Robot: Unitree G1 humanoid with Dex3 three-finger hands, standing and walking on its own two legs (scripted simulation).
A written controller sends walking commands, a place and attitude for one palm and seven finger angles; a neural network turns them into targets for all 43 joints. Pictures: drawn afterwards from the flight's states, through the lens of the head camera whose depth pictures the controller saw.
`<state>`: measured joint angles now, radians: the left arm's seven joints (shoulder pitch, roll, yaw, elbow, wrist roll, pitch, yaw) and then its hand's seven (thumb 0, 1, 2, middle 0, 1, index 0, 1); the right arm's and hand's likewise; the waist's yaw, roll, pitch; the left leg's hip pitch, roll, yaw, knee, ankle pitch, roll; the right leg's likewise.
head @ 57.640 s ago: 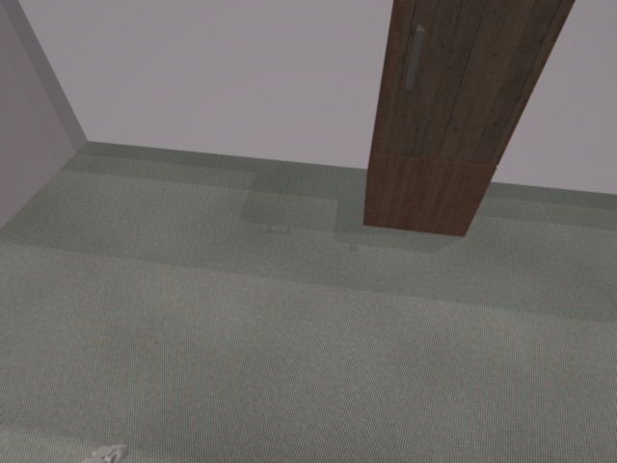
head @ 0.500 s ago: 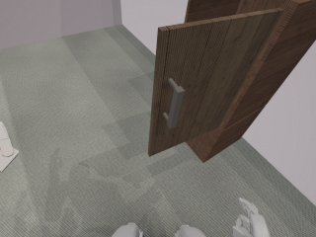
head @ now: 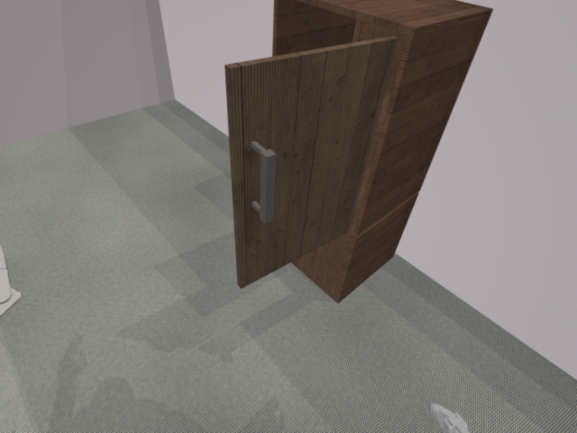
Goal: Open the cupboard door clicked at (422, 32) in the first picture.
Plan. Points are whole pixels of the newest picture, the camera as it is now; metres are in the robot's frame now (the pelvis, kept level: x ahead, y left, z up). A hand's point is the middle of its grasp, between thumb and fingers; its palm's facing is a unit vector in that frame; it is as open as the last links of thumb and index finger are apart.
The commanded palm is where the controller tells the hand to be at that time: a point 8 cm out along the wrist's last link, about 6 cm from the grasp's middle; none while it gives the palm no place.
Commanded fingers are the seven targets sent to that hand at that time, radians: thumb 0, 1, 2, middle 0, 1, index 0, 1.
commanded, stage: stop stepping back and stand still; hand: left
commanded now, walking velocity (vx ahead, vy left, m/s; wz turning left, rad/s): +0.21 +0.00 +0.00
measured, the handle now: (261, 183) +0.58 +0.10 +0.04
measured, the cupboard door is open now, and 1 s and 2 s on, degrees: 83 83 83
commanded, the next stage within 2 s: let the arm hang, fingers relaxed in 0.42 s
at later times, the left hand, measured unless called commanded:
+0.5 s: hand out of the picture +0.12 +0.28 +0.20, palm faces +0.53 -0.69 -0.49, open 7.4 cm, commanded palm none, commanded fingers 0.00 0.90 0.90 -0.20 -0.30 -0.20 -0.30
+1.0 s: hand out of the picture -0.10 +0.18 -0.14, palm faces +0.17 -0.96 -0.20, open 7.1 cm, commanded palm none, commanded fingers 0.00 0.90 0.90 -0.20 -0.30 -0.20 -0.30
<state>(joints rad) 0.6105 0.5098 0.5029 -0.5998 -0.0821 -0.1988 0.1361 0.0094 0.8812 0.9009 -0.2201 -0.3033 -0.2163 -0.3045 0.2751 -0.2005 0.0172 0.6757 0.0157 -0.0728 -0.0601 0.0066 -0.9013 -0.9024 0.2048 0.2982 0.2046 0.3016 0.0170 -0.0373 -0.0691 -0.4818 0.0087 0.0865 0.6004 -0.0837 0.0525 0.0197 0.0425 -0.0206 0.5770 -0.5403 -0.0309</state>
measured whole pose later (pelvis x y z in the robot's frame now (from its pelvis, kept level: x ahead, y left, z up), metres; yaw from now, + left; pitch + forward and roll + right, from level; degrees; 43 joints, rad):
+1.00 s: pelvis -0.10 +0.00 +0.03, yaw +7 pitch -2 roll +0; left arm 0.29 0.18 0.03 0.99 0.01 0.03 0.02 -0.04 0.96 0.90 -0.21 -0.30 -0.20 -0.30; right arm 0.29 -0.18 -0.02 1.02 -0.02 0.04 -0.03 0.00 -0.93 -0.90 0.20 0.30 0.20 0.30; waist 0.01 0.00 0.05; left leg -0.20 0.00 0.00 0.48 -0.26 0.00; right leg -0.24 0.05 -0.09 0.42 -0.16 -0.07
